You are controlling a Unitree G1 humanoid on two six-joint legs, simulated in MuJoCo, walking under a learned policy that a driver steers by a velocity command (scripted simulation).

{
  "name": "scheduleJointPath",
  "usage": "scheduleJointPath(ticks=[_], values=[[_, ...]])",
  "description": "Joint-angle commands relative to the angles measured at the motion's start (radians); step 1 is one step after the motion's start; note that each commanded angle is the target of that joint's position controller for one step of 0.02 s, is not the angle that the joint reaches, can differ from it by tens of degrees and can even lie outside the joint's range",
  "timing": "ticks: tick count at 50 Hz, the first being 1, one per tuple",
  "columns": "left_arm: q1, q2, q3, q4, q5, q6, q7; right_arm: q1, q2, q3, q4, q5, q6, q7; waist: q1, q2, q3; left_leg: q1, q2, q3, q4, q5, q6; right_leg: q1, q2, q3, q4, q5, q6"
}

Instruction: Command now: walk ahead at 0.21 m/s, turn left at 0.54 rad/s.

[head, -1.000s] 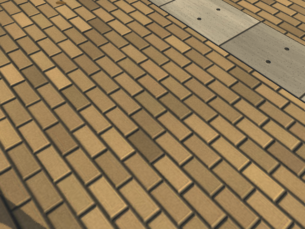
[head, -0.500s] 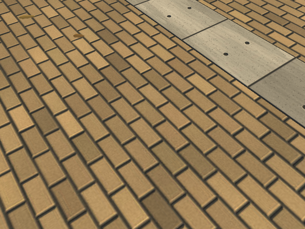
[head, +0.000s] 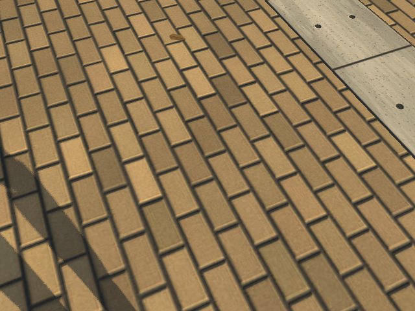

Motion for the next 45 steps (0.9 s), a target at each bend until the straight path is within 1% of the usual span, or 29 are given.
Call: scheduleJointPath(ticks=[1, 4, 6, 9, 12, 14, 16, 17, 18, 19, 20, 21, 22, 23, 24, 25, 26, 28, 31, 35, 37, 38, 39, 40, 41, 42, 43, 44, 45], values=[[0.128, 0.068, 0.015, -0.031, 0.002, 0.032, 0.001, 0.034, -0.147, -0.032, -0.067, 0.001, -0.005, -0.007, 0.045, 0.056, -0.15, 0.066, 0.248, -0.184, -0.029, 0.87, 0.078, 0.03, 0.018, -0.04, -0.059, 0.08, 0.025], [0.036, 0.087, 0.016, -0.073, -0.001, 0.044, 0.002, 0.079, -0.149, -0.034, -0.078, 0.006, 0.015, -0.017, 0.005, 0.082, -0.16, 0.123, 0.236, -0.221, -0.002, 0.814, 0.017, -0.026, 0.018, -0.029, -0.124, 0.15, 0.029], [-0.016, 0.098, 0.015, -0.095, -0.006, 0.049, 0.003, 0.109, -0.155, -0.037, -0.084, 0.004, 0.026, -0.026, -0.018, 0.089, -0.157, 0.175, 0.244, -0.264, 0.013, 0.774, 0.001, -0.065, 0.02, -0.015, -0.161, 0.166, 0.028], [-0.074, 0.111, 0.011, -0.121, -0.012, 0.051, 0.006, 0.142, -0.16, -0.04, -0.094, -0.005, 0.041, -0.035, -0.041, 0.096, -0.135, 0.245, 0.264, -0.331, 0.041, 0.756, 0.006, -0.108, 0.032, 0.006, -0.218, 0.141, 0.022], [-0.103, 0.124, 0.007, -0.14, -0.02, 0.044, 0.011, 0.148, -0.17, -0.045, -0.109, -0.014, 0.051, -0.041, -0.051, 0.101, -0.119, 0.284, 0.276, -0.387, 0.083, 0.79, 0.022, -0.1, 0.057, 0.021, -0.277, 0.088, 0.007], [-0.105, 0.133, 0.004, -0.149, -0.027, 0.038, 0.013, 0.135, -0.18, -0.049, -0.122, -0.019, 0.058, -0.041, -0.049, 0.102, -0.111, 0.283, 0.277, -0.426, 0.112, 0.803, 0.033, -0.058, 0.075, 0.03, -0.331, 0.05, -0.008], [-0.074, 0.143, 0.002, -0.151, -0.032, 0.03, 0.017, 0.099, -0.189, -0.052, -0.138, -0.02, 0.062, -0.038, -0.03, 0.107, -0.106, 0.252, 0.263, -0.465, 0.136, 0.766, 0.026, 0.037, 0.092, 0.04, -0.422, 0.029, -0.023], [-0.042, 0.147, 0.002, -0.147, -0.035, 0.026, 0.02, 0.067, -0.194, -0.053, -0.149, -0.018, 0.063, -0.035, -0.01, 0.114, -0.105, 0.218, 0.243, -0.477, 0.151, 0.727, 0.012, 0.115, 0.104, 0.039, -0.494, 0.035, -0.032], [0.015, 0.151, 0.003, -0.136, -0.031, 0.021, 0.025, 0.016, -0.198, -0.052, -0.164, -0.01, 0.061, -0.031, 0.031, 0.113, -0.109, 0.159, 0.205, -0.474, 0.185, 0.689, -0.019, 0.24, 0.115, 0.032, -0.616, 0.083, -0.045], [0.091, 0.165, 0.008, -0.123, -0.02, 0.01, 0.033, -0.034, -0.191, -0.048, -0.184, 0.006, 0.054, -0.027, 0.079, 0.087, -0.137, 0.065, 0.156, -0.453, 0.264, 0.591, -0.066, 0.424, 0.071, 0.066, -0.747, 0.257, -0.066], [0.139, 0.248, 0.024, -0.131, -0.016, 0.008, 0.047, 0.018, -0.121, -0.029, -0.213, 0.017, 0.046, -0.025, 0.057, -0.112, -0.242, -0.052, 0.071, -0.312, 0.493, 0.132, -0.118, 0.636, -0.195, 0.285, -0.75, 0.586, -0.144], [0.118, 0.272, 0.026, -0.145, -0.035, 0.033, 0.041, 0.13, -0.129, -0.037, -0.209, 0.006, 0.061, -0.032, 0.004, -0.265, -0.3, -0.206, -0.103, -0.149, 0.662, -0.607, -0.138, 0.68, -0.387, 0.53, -0.746, 0.929, -0.309], [0.12, 0.215, 0.021, -0.144, -0.042, 0.046, 0.035, 0.143, -0.179, -0.045, -0.17, -0.036, 0.076, -0.036, -0.009, -0.131, -0.249, -0.237, -0.006, -0.119, 0.819, -0.564, -0.152, 0.602, -0.389, 0.497, -0.735, 0.886, -0.338], [0.082, 0.154, 0.005, -0.157, -0.039, 0.05, 0.035, 0.089, -0.185, -0.049, -0.16, -0.039, 0.085, -0.027, -0.009, -0.054, -0.177, -0.239, 0.022, -0.114, 0.856, -0.475, -0.162, 0.517, -0.316, 0.373, -0.749, 0.783, -0.309], [0.029, 0.134, -0.002, -0.169, -0.031, 0.056, 0.035, 0.059, -0.175, -0.048, -0.165, -0.031, 0.096, -0.017, -0.024, -0.04, -0.13, -0.231, 0.047, -0.105, 0.851, -0.407, -0.175, 0.451, -0.244, 0.266, -0.784, 0.641, -0.267], [0.005, 0.145, 0.001, -0.173, -0.021, 0.056, 0.038, 0.038, -0.169, -0.046, -0.176, -0.025, 0.105, -0.004, -0.026, -0.091, -0.109, -0.232, 0.061, -0.093, 0.852, -0.356, -0.187, 0.418, -0.197, 0.199, -0.804, 0.566, -0.243], [0.0, 0.156, 0.006, -0.175, -0.01, 0.055, 0.036, 0.041, -0.162, -0.041, -0.176, -0.016, 0.11, 0.007, -0.024, -0.129, -0.109, -0.221, 0.054, -0.072, 0.87, -0.323, -0.199, 0.395, -0.161, 0.143, -0.809, 0.565, -0.237], [0.023, 0.165, 0.013, -0.171, -0.006, 0.051, 0.031, 0.021, -0.155, -0.036, -0.191, -0.004, 0.113, 0.018, -0.015, -0.13, -0.127, -0.22, 0.053, -0.055, 0.845, -0.294, -0.205, 0.403, -0.155, 0.092, -0.812, 0.558, -0.243], [0.077, 0.175, 0.022, -0.15, -0.01, 0.044, 0.025, -0.031, -0.13, -0.021, -0.214, -0.01, 0.118, 0.022, 0.012, -0.122, -0.135, -0.223, 0.064, -0.06, 0.728, -0.3, -0.197, 0.433, -0.179, 0.096, -0.82, 0.485, -0.264], [0.077, 0.187, 0.028, -0.139, -0.007, 0.048, 0.006, -0.068, -0.094, 0.006, -0.224, -0.009, 0.12, 0.023, 0.026, -0.152, -0.135, -0.101, 0.088, -0.018, 0.467, -0.332, -0.166, 0.392, -0.174, 0.076, -0.82, 0.334, -0.252], [0.094, 0.202, 0.034, -0.126, -0.004, 0.057, -0.004, -0.073, -0.098, 0.013, -0.224, -0.006, 0.116, 0.019, 0.037, -0.175, -0.135, -0.038, 0.085, 0.013, 0.347, -0.327, -0.149, 0.383, -0.176, 0.084, -0.802, 0.32, -0.249], [0.095, 0.207, 0.035, -0.12, -0.008, 0.063, -0.007, -0.058, -0.094, 0.017, -0.216, -0.007, 0.111, 0.017, 0.026, -0.167, -0.133, 0.006, 0.085, 0.027, 0.259, -0.284, -0.139, 0.373, -0.172, 0.079, -0.779, 0.337, -0.24], [0.092, 0.207, 0.034, -0.115, -0.016, 0.07, -0.008, -0.024, -0.086, 0.022, -0.2, -0.011, 0.103, 0.014, 0.003, -0.148, -0.13, 0.085, 0.084, 0.041, 0.118, -0.19, -0.125, 0.339, -0.161, 0.063, -0.742, 0.358, -0.216], [0.123, 0.2, 0.033, -0.101, -0.02, 0.072, -0.01, -0.015, -0.095, 0.025, -0.193, -0.018, 0.093, 0.009, -0.004, -0.11, -0.12, 0.162, 0.096, 0.009, -0.027, -0.086, -0.109, 0.285, -0.146, 0.047, -0.712, 0.323, -0.165], [0.166, 0.15, 0.024, -0.102, -0.017, 0.07, -0.018, -0.029, -0.143, 0.022, -0.203, -0.034, 0.081, 0.003, 0.019, 0.048, -0.126, 0.216, 0.251, -0.204, -0.149, -0.135, -0.084, 0.211, -0.083, -0.015, -0.593, 0.168, -0.091], [0.167, 0.073, 0.0, -0.142, -0.022, 0.069, -0.016, -0.099, -0.235, 0.008, -0.238, -0.028, 0.077, 0.001, 0.05, 0.268, -0.088, 0.118, 0.486, -0.463, -0.183, 0.007, 0.007, 0.118, 0.065, -0.121, -0.527, -0.151, -0.026], [0.098, 0.129, 0.013, -0.126, -0.022, 0.088, -0.003, -0.08, -0.187, 0.014, -0.219, -0.038, 0.068, -0.006, -0.014, 0.206, -0.065, -0.038, 0.487, -0.412, -0.167, 0.0, 0.075, 0.237, 0.028, -0.025, -0.397, -0.193, -0.026], [0.104, 0.133, 0.018, -0.121, -0.037, 0.096, -0.008, -0.134, -0.135, 0.033, -0.213, -0.036, 0.062, -0.009, 0.032, 0.178, -0.038, -0.054, 0.429, -0.345, -0.166, -0.001, 0.069, 0.25, 0.038, -0.012, -0.361, -0.152, -0.032], [0.122, 0.13, 0.02, -0.1, -0.036, 0.097, -0.01, -0.168, -0.11, 0.042, -0.207, -0.033, 0.058, -0.013, 0.05, 0.175, -0.021, -0.052, 0.374, -0.281, -0.163, 0.014, 0.039, 0.25, 0.041, -0.012, -0.356, -0.108, -0.035]])
Keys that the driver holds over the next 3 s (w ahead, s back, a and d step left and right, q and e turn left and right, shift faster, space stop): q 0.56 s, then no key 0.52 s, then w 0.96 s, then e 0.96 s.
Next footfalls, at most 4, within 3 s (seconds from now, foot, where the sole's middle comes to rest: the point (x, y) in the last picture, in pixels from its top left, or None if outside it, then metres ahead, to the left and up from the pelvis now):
0.40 right None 0.25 -0.11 -0.78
0.82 left None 0.11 0.07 -0.78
1.12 right None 0.17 -0.14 -0.78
1.76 right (208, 296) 0.48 0.00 -0.78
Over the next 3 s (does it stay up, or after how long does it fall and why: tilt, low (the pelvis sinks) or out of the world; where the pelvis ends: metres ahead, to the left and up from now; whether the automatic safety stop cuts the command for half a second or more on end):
stays up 0.58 0.10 0.00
